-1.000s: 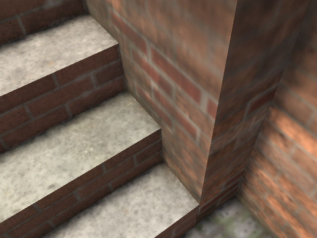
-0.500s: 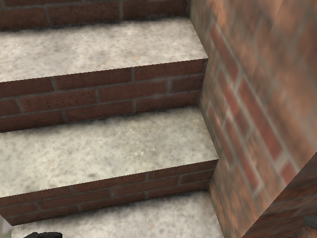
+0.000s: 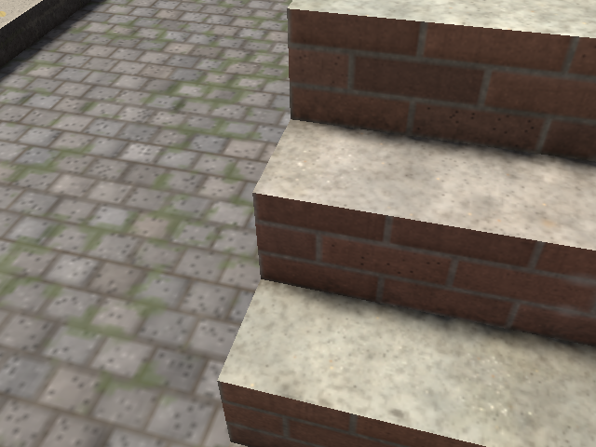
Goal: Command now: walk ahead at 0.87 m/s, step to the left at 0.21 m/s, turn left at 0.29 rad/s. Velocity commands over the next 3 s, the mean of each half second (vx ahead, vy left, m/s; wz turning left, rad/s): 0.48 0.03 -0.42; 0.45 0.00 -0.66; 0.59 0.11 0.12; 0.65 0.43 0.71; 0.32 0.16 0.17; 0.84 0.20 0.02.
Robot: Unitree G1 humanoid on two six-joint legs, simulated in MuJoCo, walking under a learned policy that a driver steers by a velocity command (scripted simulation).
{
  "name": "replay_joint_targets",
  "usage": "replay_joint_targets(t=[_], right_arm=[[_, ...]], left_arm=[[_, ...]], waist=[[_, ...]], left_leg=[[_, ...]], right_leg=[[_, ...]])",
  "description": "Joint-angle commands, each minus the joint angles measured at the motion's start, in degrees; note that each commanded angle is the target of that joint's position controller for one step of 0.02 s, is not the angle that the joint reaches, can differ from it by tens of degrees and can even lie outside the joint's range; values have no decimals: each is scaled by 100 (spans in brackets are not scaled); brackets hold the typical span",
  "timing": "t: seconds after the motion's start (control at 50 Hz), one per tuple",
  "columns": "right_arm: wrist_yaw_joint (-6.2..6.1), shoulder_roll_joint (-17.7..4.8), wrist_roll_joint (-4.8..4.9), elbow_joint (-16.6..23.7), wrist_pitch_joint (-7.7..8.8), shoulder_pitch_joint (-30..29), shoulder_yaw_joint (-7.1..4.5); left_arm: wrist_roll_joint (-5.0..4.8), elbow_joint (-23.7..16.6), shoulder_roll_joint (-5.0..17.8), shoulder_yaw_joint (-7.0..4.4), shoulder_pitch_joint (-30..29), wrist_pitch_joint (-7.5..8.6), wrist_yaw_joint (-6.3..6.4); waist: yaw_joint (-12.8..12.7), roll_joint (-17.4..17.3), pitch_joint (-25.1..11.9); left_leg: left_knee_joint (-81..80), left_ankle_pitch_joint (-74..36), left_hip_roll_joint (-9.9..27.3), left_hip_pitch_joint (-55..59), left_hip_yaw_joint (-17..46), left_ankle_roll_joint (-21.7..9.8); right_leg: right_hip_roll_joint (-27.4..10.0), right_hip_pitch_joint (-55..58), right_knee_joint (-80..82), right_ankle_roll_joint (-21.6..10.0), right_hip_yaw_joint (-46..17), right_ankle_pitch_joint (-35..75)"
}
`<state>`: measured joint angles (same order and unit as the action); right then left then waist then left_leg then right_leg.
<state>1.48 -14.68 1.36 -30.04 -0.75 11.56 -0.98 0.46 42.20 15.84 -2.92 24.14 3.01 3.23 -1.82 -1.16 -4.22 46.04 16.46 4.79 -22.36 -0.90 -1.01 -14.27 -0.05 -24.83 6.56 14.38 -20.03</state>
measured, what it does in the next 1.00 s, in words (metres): climbs, turning right: left foot, then right foot 0.22 m higher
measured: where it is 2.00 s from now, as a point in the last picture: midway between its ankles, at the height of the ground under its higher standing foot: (369, 378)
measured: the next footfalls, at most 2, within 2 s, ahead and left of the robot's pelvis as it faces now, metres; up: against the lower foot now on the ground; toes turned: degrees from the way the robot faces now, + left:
left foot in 0.02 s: +0.04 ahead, +0.16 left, +0.00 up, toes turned +2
right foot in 0.48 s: +0.29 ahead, -0.04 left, +0.22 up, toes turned -13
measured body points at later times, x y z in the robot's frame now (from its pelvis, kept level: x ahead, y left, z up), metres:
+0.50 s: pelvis +0.15 +0.05 +0.04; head +0.19 +0.06 +0.48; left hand +0.44 +0.15 -0.03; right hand +0.13 -0.22 -0.09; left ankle +0.02 +0.16 -0.69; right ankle +0.25 -0.04 -0.52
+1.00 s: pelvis +0.39 +0.03 +0.28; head +0.40 +0.00 +0.73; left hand +0.53 +0.24 +0.14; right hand +0.55 -0.22 +0.24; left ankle +0.55 +0.07 -0.30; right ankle +0.27 -0.03 -0.46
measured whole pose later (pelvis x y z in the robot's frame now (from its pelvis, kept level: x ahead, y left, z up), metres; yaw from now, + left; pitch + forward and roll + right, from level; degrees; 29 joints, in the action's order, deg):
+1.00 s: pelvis +0.39 +0.03 +0.28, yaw -33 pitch +3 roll +5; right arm -0.3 -3.1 -3.1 -30.2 2.8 -2.2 6.0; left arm 0.3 50.8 11.1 -1.0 23.3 -0.7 1.0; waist -1.3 1.9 -1.8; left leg 81.8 32.2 -1.7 -55.9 -6.2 -3.0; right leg 1.9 -12.9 -34.0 -6.5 -14.8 -2.7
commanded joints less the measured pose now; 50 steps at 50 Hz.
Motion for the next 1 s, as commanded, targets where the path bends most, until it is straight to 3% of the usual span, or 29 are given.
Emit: replay_joint_targets(t=[0.02,0.04,0.06,0.08,0.1,0.14,0.16,0.18,0.22,0.28,0.36,0.38,0.4,0.44,0.48,0.5,0.52,0.54,0.58,0.64,0.7,0.78,0.84,0.88,0.9,0.92,0.96,0.98,1.0], right_arm=[[203,-773,-407,-668,245,1759,-415],[146,-1312,-401,-470,355,1104,-306],[63,-1481,-314,-781,406,2236,-462],[121,-1421,-291,-913,428,2385,-492],[120,-1220,-143,-1111,410,1990,-454],[77,-548,-76,-1144,357,1149,-217],[94,-356,-156,-1352,388,1247,-154],[-84,-205,-241,-1381,455,1436,-57],[-166,-284,-245,-1555,388,956,-77],[-413,34,-345,-1812,203,1274,88],[-770,-436,-295,-1563,99,1037,15],[-898,-588,-279,-1571,103,1271,-33],[-992,-1119,-215,-1445,36,783,-151],[-983,-1996,-20,-1221,14,459,-392],[-806,-1677,-100,-1090,-121,521,-305],[-755,-1598,-71,-688,-27,135,-310],[-470,-936,-47,-339,227,-170,-153],[-66,-684,-125,-140,585,-817,-74],[265,38,-404,477,808,-1541,154],[316,626,-446,470,856,-1080,481],[168,751,-499,564,889,-1086,671],[73,1025,-421,622,909,-1825,776],[-56,1218,-305,993,856,-2749,904],[-161,1338,-366,1588,754,-3600,987],[-164,1386,-320,1468,588,-3062,1009],[-171,1136,-337,1236,531,-2861,690],[-163,-26,-402,403,456,-315,69],[-266,-695,-511,93,364,477,-149],[-408,-921,-559,-316,211,1282,-187]], left_arm=[[-244,-1064,720,-70,-1873,147,-42],[157,-1365,-392,262,-1129,221,-181],[-70,-646,-3,118,-169,332,-197],[-292,-394,405,8,-109,322,-239],[-360,-467,253,20,-623,269,-211],[-339,-375,-163,146,-962,51,-281],[-302,-272,-363,152,-897,-41,-326],[-311,-607,-26,42,-1281,-245,-315],[-413,-786,-582,240,-1406,-265,-237],[-336,-1375,-656,346,-2217,-340,-254],[-133,-2131,-716,496,-3024,-407,-434],[-95,-2281,-697,500,-3356,-419,-455],[-63,-2427,-883,644,-3452,-400,-471],[-86,-2162,-585,514,-2514,-400,-426],[-22,-1442,349,112,-1279,-335,-383],[105,-1166,870,-112,-583,-296,-463],[169,-967,1387,-274,-155,-332,-384],[325,-998,1218,-179,-362,-292,-170],[116,-471,183,85,-433,-164,-270],[4,-120,-548,314,-719,34,-260],[-125,59,-86,218,-611,5,-369],[148,392,-173,282,-47,-136,-321],[-48,622,-96,211,881,-317,-270],[-108,438,-70,187,736,-492,26],[-107,424,386,73,337,-671,134],[78,466,661,-28,499,-545,-17],[3,325,965,-121,-205,-200,-108],[-93,140,672,-120,-561,-116,-234],[32,139,151,45,-714,-5,-419]], waist=[[1567,-250,969],[95,-2846,601],[591,-2888,-1150],[691,-1575,-1239],[591,-878,-477],[321,-840,287],[333,-934,300],[372,146,460],[99,-276,759],[211,-598,1104],[90,-340,1188],[260,-565,981],[-67,-577,593],[-550,-1204,-604],[-545,-1375,-1558],[-949,-510,-1369],[-708,1725,-1278],[-580,1595,-1468],[4,490,481],[671,-82,886],[751,-253,688],[242,662,439],[-311,860,454],[-334,1149,231],[93,1381,-317],[163,1593,-837],[1203,1051,-2166],[1340,-578,-2481],[1457,-2426,-2832]], left_leg=[[-2919,-1914,-612,2301,-139,-479],[-1467,-7385,418,3073,1448,-227],[-1711,-7855,1219,3459,2169,-988],[-2060,-5045,1594,3436,2602,-1536],[-2239,-2949,1607,3024,2425,-1452],[-2511,-862,1268,1990,1707,-1002],[-2629,-896,1256,1713,1529,-1038],[-2297,-3301,1858,1920,2194,-674],[-2531,-3406,1752,1825,816,-388],[-2802,-2433,1648,1968,184,-230],[-3150,-3104,640,848,-1012,292],[-3286,-3473,691,1006,-954,206],[-3764,-5610,682,444,-1297,120],[-2833,-10240,1348,1936,-1052,-379],[-856,-12960,1207,2975,-1124,-953],[901,-11203,862,1115,-616,-695],[3084,-2359,-833,-733,-181,-345],[5494,-795,-1566,-1356,1451,-243],[6665,-653,-1210,-2628,1228,-437],[7655,-265,-1000,-3346,736,-474],[7075,-777,-809,-3689,456,-398],[8274,-712,-829,-4945,-199,-107],[6544,-544,-571,-6001,-222,26],[4716,210,-349,-4412,-24,81],[3031,1358,-745,-1899,-1031,53],[3252,1189,-1146,25,-1530,-86],[2201,1179,-779,1248,449,-790],[421,1920,265,2105,3360,-1518],[-2008,2909,1283,2697,6396,-2208]], right_leg=[[127,-2238,-2978,-1132,-606,2655],[989,-4266,-5022,-666,-863,-1620],[1395,-4380,-6350,-615,-2273,-1379],[1449,-4950,-7276,-623,-2358,-1103],[1269,-5765,-7740,-730,-2233,-804],[1057,-6153,-8109,-763,-2070,-234],[1248,-6213,-9249,-746,-1826,-208],[1668,-6672,-10714,-797,-2249,-326],[1525,-7283,-11004,-715,-2005,-756],[1662,-8289,-11993,-742,-1652,-614],[1461,-7284,-8896,-588,-839,515],[1426,-6985,-8459,-513,-560,665],[1420,-5410,-7142,-740,-197,-59],[1586,-3991,-6023,-1109,-305,-924],[2606,-2794,-5009,-1542,-88,-2017],[2371,-1468,-3670,-2179,-1875,-1834],[1104,-654,-560,-3010,-5706,-3076],[581,-1038,1337,-3197,-8646,-4560],[953,-2826,683,-2528,-7298,-4004],[1620,-3194,-409,-2472,-4968,-1440],[1710,-2948,38,-2317,-4263,-365],[1255,-2169,190,-2453,-4356,546],[1027,-1035,588,-2248,-4307,437],[913,-1861,1340,-2198,-4178,1079],[950,-2774,2098,-2236,-3396,2041],[719,-2952,1890,-2335,-3306,5369],[806,-1459,-379,-1968,-2792,9636],[1346,-2758,-2227,-1708,-2849,8447],[2183,-3965,-4905,-1562,-2937,2484]])
Over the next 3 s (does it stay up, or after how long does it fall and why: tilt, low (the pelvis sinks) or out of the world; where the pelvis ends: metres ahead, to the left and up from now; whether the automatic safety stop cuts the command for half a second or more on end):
stays up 0.69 -0.18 0.64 its command is cut before an obstacle from the start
